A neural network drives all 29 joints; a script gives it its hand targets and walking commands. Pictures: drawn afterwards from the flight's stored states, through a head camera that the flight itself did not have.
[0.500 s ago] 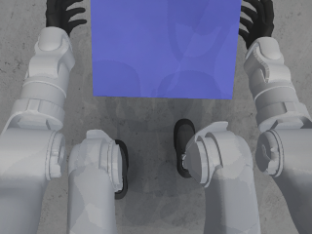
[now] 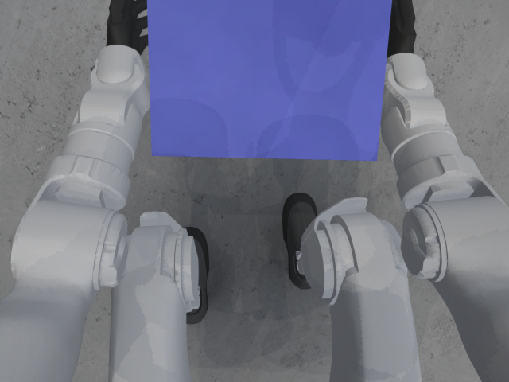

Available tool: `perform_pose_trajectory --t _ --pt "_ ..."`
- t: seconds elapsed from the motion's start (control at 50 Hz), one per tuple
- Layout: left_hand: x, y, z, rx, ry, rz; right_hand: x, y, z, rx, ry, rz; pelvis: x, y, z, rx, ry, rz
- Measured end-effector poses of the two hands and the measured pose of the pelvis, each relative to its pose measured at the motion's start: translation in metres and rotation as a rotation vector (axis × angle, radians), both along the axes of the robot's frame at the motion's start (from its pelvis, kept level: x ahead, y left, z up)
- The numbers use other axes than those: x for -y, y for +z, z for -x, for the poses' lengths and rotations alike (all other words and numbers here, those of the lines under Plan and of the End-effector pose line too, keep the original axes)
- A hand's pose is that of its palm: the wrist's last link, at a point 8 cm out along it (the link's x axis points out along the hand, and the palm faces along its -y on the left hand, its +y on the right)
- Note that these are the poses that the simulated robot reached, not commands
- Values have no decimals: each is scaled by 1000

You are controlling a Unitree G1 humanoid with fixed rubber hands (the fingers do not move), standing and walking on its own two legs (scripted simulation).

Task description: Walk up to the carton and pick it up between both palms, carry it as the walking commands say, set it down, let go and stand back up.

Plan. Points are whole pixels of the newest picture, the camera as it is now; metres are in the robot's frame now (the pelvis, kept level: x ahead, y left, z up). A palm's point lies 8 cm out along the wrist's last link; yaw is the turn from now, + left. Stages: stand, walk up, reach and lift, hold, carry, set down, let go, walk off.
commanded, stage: reach and lift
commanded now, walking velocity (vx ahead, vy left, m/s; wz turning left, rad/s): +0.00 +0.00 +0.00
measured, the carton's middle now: (259, 55) +0.52 -0.05 -0.23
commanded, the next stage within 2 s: none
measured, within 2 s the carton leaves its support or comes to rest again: leaves its support in 0.72 s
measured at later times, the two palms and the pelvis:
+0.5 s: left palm (126, 39) +0.54 +0.11 -0.16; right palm (392, 49) +0.50 -0.22 -0.16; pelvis -0.01 +0.00 -0.01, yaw +1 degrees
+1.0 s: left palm (109, 17) +0.54 +0.12 -0.12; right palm (414, 33) +0.50 -0.22 -0.11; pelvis +0.00 +0.00 +0.00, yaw +2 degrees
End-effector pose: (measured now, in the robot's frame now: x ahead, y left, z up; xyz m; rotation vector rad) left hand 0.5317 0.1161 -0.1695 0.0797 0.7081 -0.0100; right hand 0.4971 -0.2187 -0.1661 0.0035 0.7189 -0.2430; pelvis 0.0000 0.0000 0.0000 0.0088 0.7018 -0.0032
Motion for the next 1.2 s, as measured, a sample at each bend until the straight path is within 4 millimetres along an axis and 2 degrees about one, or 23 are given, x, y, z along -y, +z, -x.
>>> perform_pose_trajectory --t 0.34,0.72,0.82,0.92,1.06,1.2 --pt "1 1 -1 -2 10 -16 -2 0 1 4 -13 -9 2 0 3 3 12 0" --pt "-2 6 -4 -25 19 -14 -5 6 -4 -17 -20 -20 2 -13 5 27 34 10" --pt "-5 16 -4 -8 27 -4 -9 17 -7 4 -12 -36 0 -12 3 12 38 13" --pt "-3 36 -9 9 29 12 -7 36 -8 23 -20 -37 -2 -7 1 -10 41 13" --pt "3 63 -13 13 29 31 1 62 -7 32 -21 -38 -3 6 -3 -55 42 12" --pt "6 80 -11 6 23 47 3 81 -7 28 -15 -44 -2 20 -6 -91 37 8"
